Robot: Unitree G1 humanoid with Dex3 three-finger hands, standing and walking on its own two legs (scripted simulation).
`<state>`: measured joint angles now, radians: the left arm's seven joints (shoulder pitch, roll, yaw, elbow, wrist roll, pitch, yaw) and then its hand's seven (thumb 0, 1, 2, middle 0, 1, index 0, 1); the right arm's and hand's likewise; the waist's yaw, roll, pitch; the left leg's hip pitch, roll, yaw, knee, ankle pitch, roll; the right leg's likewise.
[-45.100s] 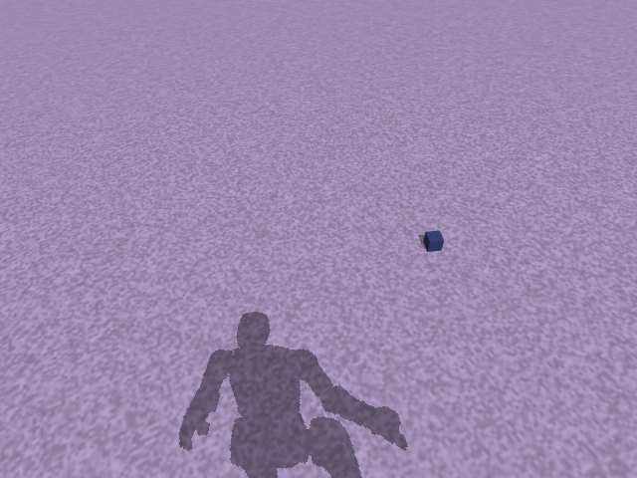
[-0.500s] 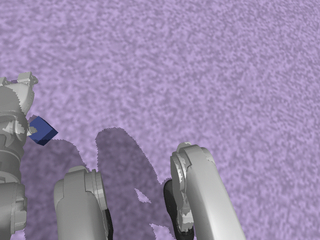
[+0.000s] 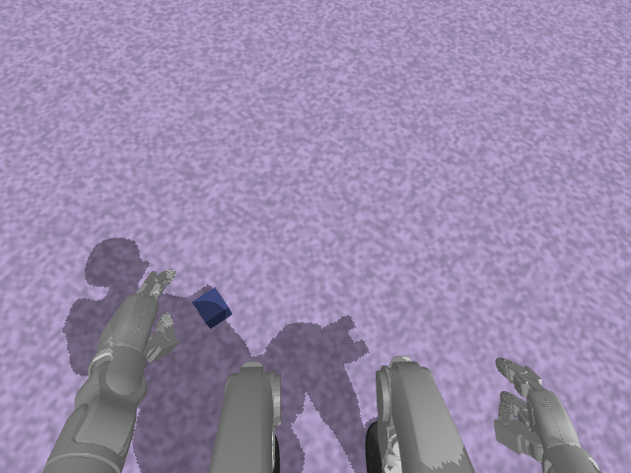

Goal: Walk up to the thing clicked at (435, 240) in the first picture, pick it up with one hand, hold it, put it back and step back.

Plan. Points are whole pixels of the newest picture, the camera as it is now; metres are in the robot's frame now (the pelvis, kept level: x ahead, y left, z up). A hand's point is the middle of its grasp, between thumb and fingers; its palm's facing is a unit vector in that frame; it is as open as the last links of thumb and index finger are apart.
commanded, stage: home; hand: left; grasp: from above
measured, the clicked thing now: (212, 308) +0.47 +0.25 -0.49
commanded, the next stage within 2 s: none
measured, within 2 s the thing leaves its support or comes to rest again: neither
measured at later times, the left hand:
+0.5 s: hand (113, 377) +0.25 +0.19 +0.10, palm faces +0.08 -0.97 -0.22, open 7.4 cm
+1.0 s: hand (79, 418) +0.22 +0.18 +0.15, palm faces +0.10 -0.98 -0.20, open 7.4 cm
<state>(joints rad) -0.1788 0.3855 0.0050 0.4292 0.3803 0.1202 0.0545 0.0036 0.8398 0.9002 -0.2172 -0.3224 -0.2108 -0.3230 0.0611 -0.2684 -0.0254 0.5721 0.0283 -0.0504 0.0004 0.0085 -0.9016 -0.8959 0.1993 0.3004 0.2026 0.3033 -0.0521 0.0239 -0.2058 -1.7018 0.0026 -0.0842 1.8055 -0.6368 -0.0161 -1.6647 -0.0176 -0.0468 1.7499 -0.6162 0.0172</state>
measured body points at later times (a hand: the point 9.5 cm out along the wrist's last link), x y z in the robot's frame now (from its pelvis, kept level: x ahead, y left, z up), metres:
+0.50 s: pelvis +0.06 +0.00 +0.17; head +0.11 +0.01 +0.62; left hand +0.24 +0.24 +0.12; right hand +0.20 -0.24 +0.09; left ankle +0.07 +0.12 -0.49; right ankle +0.08 -0.13 -0.49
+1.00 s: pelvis +0.07 +0.00 +0.20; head +0.08 +0.00 +0.65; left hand +0.21 +0.23 +0.16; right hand +0.25 -0.24 +0.14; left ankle +0.07 +0.12 -0.49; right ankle +0.08 -0.13 -0.49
